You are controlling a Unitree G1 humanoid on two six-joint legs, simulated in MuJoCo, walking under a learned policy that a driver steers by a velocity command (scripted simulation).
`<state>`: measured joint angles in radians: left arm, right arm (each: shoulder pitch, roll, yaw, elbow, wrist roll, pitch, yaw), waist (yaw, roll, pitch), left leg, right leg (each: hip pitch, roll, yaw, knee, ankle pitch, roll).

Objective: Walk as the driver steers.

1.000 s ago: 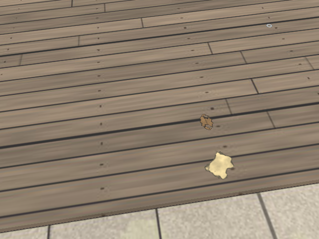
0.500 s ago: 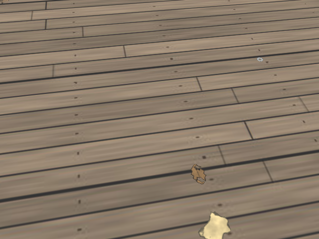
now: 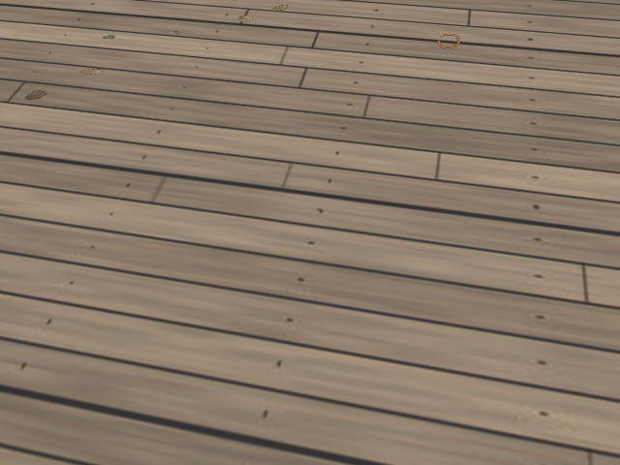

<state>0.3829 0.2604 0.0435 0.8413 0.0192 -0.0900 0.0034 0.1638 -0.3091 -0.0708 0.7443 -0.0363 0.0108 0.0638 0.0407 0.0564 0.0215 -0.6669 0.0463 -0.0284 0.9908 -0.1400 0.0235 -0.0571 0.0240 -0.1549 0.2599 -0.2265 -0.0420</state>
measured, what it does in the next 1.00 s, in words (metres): walks ahead: left foot, then right foot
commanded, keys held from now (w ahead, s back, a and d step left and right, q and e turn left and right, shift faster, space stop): w+q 0.12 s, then w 0.04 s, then w+e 0.84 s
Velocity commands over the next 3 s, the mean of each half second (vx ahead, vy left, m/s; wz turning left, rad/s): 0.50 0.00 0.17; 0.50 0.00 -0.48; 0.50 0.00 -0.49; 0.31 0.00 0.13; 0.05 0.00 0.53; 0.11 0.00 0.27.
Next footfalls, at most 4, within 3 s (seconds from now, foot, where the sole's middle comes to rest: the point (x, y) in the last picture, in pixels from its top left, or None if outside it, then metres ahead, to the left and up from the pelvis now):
0.22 left None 0.26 0.12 -0.78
0.76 right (368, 435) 0.55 -0.04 -0.78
1.28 left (336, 299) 0.90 0.03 -0.78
1.76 right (453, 269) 1.00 -0.27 -0.78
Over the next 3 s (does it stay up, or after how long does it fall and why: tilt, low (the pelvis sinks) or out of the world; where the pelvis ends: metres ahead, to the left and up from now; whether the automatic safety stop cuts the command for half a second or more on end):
stays up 0.98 -0.15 0.00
